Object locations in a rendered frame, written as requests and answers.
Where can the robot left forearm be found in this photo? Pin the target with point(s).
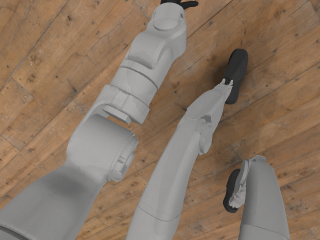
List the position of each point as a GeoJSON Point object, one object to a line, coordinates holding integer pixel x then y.
{"type": "Point", "coordinates": [143, 69]}

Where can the left robot foot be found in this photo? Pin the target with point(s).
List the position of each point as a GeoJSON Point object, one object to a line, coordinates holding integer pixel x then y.
{"type": "Point", "coordinates": [236, 71]}

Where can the left robot thigh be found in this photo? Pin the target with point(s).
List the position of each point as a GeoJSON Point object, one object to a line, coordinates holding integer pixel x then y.
{"type": "Point", "coordinates": [158, 211]}

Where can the left robot hand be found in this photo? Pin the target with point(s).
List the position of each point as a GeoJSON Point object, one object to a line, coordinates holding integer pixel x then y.
{"type": "Point", "coordinates": [185, 4]}

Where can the left robot upper arm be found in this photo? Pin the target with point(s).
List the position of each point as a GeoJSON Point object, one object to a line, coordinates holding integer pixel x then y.
{"type": "Point", "coordinates": [55, 206]}

